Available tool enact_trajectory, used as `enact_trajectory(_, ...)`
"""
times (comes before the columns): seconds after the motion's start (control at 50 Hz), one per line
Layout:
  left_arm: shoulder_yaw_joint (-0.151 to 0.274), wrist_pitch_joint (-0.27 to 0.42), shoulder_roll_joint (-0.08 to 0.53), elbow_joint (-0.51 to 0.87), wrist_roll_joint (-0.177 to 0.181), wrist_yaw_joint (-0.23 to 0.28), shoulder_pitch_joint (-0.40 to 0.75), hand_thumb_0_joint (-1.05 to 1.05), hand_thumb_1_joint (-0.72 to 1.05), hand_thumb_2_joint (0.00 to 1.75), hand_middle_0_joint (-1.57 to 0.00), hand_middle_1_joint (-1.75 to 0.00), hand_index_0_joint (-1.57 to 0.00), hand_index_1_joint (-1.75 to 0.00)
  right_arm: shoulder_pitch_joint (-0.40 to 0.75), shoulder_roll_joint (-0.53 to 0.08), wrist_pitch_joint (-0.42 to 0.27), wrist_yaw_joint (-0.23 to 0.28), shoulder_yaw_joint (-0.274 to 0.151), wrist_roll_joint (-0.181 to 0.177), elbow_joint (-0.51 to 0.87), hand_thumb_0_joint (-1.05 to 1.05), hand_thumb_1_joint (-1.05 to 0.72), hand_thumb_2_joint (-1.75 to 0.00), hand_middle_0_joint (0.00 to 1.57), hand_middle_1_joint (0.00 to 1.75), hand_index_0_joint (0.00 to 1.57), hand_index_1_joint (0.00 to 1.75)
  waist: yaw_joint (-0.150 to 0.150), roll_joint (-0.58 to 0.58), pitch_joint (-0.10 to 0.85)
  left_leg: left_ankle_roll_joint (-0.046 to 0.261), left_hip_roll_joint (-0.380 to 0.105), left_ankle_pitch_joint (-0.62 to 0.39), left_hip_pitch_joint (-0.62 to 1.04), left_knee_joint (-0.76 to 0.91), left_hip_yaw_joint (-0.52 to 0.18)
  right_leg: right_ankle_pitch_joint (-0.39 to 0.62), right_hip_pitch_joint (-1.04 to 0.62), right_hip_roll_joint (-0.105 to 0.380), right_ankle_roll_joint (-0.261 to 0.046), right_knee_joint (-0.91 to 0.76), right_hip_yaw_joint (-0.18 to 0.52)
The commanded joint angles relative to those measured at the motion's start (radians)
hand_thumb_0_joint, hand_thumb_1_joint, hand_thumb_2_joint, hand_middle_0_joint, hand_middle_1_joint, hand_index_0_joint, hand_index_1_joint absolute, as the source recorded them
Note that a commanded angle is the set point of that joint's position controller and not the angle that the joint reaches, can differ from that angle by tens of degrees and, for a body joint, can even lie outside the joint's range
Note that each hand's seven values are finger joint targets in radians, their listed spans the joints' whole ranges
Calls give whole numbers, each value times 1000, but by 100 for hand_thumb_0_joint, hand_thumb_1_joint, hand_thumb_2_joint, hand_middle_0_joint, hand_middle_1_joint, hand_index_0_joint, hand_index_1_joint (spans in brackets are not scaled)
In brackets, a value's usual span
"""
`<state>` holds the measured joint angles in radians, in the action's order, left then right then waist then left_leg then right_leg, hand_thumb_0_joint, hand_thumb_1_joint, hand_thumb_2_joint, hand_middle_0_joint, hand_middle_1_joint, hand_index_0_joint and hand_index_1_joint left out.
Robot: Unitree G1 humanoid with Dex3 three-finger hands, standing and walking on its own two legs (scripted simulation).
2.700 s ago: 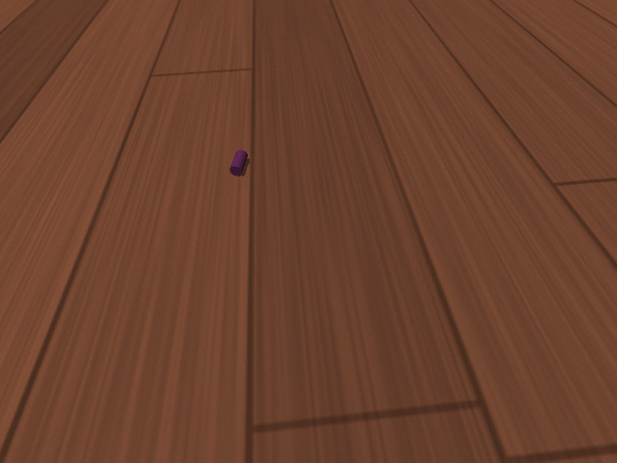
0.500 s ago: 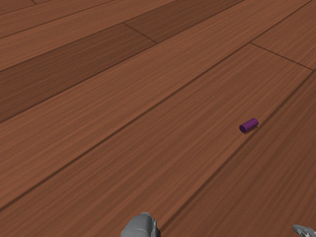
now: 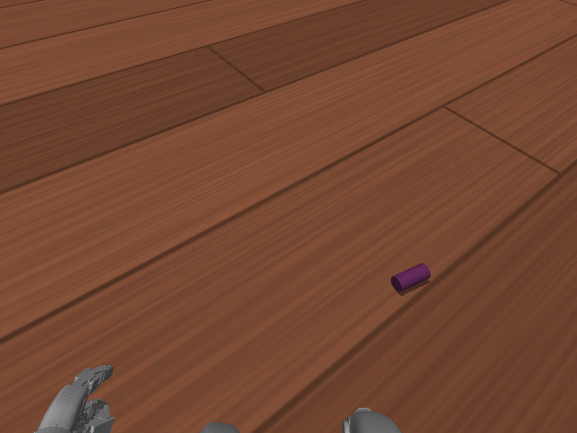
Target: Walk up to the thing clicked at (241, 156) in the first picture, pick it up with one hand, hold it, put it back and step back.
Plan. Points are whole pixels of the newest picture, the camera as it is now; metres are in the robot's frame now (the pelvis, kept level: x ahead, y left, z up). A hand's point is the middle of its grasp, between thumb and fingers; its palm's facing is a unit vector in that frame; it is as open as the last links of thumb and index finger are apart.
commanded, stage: walk up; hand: left
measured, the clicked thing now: (410, 277) +0.73 -0.46 -0.69
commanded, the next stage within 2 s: none
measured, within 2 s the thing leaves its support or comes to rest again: neither
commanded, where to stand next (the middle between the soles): +0.46 -0.79 m, yaw +25 degrees
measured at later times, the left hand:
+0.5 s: hand (246, 427) +0.16 +0.09 -0.14, palm faces +0.09 -0.95 -0.29, open 7.4 cm
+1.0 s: hand (384, 407) +0.19 -0.13 -0.14, palm faces +0.25 -0.91 -0.32, open 7.4 cm
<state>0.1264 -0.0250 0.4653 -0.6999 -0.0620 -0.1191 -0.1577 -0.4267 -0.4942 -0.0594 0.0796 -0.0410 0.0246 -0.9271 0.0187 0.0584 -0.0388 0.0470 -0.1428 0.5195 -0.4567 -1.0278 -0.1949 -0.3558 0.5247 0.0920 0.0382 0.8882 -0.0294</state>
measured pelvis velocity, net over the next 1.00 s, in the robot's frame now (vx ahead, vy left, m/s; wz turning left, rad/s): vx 0.24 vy -0.40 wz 0.32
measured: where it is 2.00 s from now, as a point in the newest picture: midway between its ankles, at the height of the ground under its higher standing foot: (530, 358)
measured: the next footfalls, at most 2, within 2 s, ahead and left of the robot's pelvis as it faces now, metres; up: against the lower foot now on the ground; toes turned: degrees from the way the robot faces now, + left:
left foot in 0.32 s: +0.22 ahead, -0.02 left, +0.00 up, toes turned +13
right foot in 0.64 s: +0.28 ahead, -0.46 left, +0.00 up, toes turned +10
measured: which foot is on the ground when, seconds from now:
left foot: up 0.00-0.30, down 0.32-0.66, up 0.68-0.90, down 0.92-1.00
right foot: down 0.00-0.32, up 0.34-0.62, down 0.64-0.92, up 0.94-1.00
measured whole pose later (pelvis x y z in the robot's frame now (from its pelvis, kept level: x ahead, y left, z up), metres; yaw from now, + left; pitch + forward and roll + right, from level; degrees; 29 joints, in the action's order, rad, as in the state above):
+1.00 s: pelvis +0.24 -0.40 +0.02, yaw +18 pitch -1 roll +0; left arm 0.09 -0.12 0.45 -0.76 -0.07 -0.06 -0.32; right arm -0.33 -0.43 -0.10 0.11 -0.02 0.00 -0.89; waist -0.05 0.11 -0.10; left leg 0.07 0.01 0.28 -0.47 -0.76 0.09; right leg -0.52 0.47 -0.02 -0.02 1.11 -0.01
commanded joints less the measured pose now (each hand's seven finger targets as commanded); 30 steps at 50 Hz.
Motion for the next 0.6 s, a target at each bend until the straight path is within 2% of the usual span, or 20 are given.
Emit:
enact_trajectory(0.0,93,23,300,45,28,51,-93,0,90,90,-20,-30,-20,-30,98,-210,-42,35,-57,-20,74,0,-90,-90,20,30,20,30,-94,105,10,13,65,-89,-429,-292,150,-293,-354,270,-180,-619,483)
enact_trajectory(0.02,82,25,266,35,22,56,-77,0,90,90,-20,-30,-20,-30,76,-214,-46,27,-59,-22,47,0,-90,-90,20,30,20,30,-75,99,-24,11,49,-117,-376,-231,162,-232,-304,223,-184,-571,371)
enact_trajectory(0.06,69,31,215,27,20,59,-56,0,90,90,-20,-30,-20,-30,-29,-191,-48,16,-55,-22,-7,0,-90,-90,20,30,20,30,-49,138,-17,3,60,-139,-284,-101,198,27,-316,158,-215,-498,200)
enact_trajectory(0.1,55,31,176,37,15,55,-78,0,90,90,-20,-30,-20,-30,-12,-167,-49,6,-55,-17,5,0,-90,-90,20,30,20,30,-62,144,-37,1,80,-136,-234,23,237,139,-311,157,-263,-500,152)
enact_trajectory(0.14,47,27,154,56,9,54,-82,0,90,90,-20,-30,-20,-30,-13,-149,-47,6,-50,-19,20,0,-90,-90,20,30,20,30,-72,143,-23,9,94,-186,-203,123,276,266,-354,168,-266,-482,119)
enact_trajectory(0.2,32,12,134,93,-2,53,-67,0,90,90,-20,-30,-20,-30,-44,-138,-46,12,-49,-32,38,0,-90,-90,20,30,20,30,-58,113,7,30,117,-289,-30,242,307,392,-295,155,-208,-436,66)
enact_trajectory(0.22,28,7,140,106,-2,52,-55,0,90,90,-20,-30,-20,-30,-78,-145,-43,16,-54,-36,36,0,-90,-90,20,30,20,30,-39,93,12,37,127,-332,79,276,311,425,-230,139,-175,-386,39)
enact_trajectory(0.24,23,6,140,130,-3,52,-22,0,90,90,-20,-30,-20,-30,-161,-148,-44,22,-59,-37,23,0,-90,-90,20,30,20,30,13,59,41,61,135,-402,229,358,308,482,-152,120,-147,-278,-3)
enact_trajectory(0.26,15,10,121,149,1,54,-20,0,90,90,-20,-30,-20,-30,-254,-179,-47,35,-74,-31,11,0,-90,-90,20,30,20,30,64,-27,93,84,101,-457,402,449,256,516,-71,66,-100,-98,-58)
enact_trajectory(0.28,4,13,80,157,3,56,-73,0,90,90,-20,-30,-20,-30,-299,-256,-44,48,-101,-16,24,0,-90,-90,20,30,20,30,89,-172,144,164,-61,-336,568,512,-52,276,128,-15,-44,135,-56)
enact_trajectory(0.3,10,0,95,161,-7,53,-116,0,90,90,-20,-30,-20,-30,-256,-325,-37,64,-126,-10,82,0,-90,-90,20,30,20,30,66,-207,158,273,-324,-183,573,616,-476,-210,291,-74,14,382,21)
enact_trajectory(0.32,36,-21,216,156,-8,55,-131,0,90,90,-20,-30,-20,-30,-157,-371,-36,72,-129,-50,124,0,-90,-90,20,30,20,30,52,-90,183,370,-450,-102,493,683,-670,-249,314,-41,37,540,164)
enact_trajectory(0.34,42,-32,252,143,-7,56,-96,0,90,90,-20,-30,-20,-30,-66,-333,-37,78,-122,-54,135,0,-90,-90,20,30,20,30,30,-7,132,337,-411,-85,393,687,-558,-203,304,7,31,583,200)
enact_trajectory(0.38,50,-35,221,105,1,51,-116,0,90,90,-20,-30,-20,-30,29,-259,-44,73,-90,-33,137,0,-90,-90,20,30,20,30,-24,4,64,239,-230,-145,185,613,-230,-108,197,41,-4,488,189)
enact_trajectory(0.42,60,-43,207,73,-2,31,-168,0,90,90,-20,-30,-20,-30,71,-287,-55,57,-91,-16,132,0,-90,-90,20,30,20,30,-50,-116,23,199,-157,-56,-16,610,-103,-55,76,54,-20,425,158)
enact_trajectory(0.46,56,-50,183,65,3,13,-175,0,90,90,-20,-30,-20,-30,98,-313,-57,44,-95,1,125,0,-90,-90,20,30,20,30,-55,-188,-4,172,-98,82,-84,610,-35,-76,41,44,-27,262,114)
enact_trajectory(0.52,61,-58,182,71,3,4,-144,0,90,90,-20,-30,-20,-30,88,-371,-57,36,-118,18,110,0,-90,-90,20,30,20,30,-29,-264,17,166,-102,194,-94,616,-73,-130,8,31,-29,138,51)
enact_trajectory(0.54,60,-56,175,70,4,8,-155,0,90,90,-20,-30,-20,-30,98,-377,-54,32,-118,20,106,0,-90,-90,20,30,20,30,-32,-268,42,167,-98,168,-70,590,-75,-127,-8,20,-26,87,29)
enact_trajectory(0.56,65,-57,178,51,4,12,-179,0,90,90,-20,-30,-20,-30,109,-379,-48,30,-119,21,101,0,-90,-90,20,30,20,30,-43,-268,52,155,-91,156,-119,577,-70,-108,-72,4,-28,68,-5)
enact_trajectory(0.58,70,-57,169,36,7,16,-236,0,90,90,-20,-30,-20,-30,170,-374,-41,31,-116,21,107,0,-90,-90,20,30,20,30,-99,-253,62,123,-75,140,-192,535,-14,-67,-192,-14,-36,-49,-39)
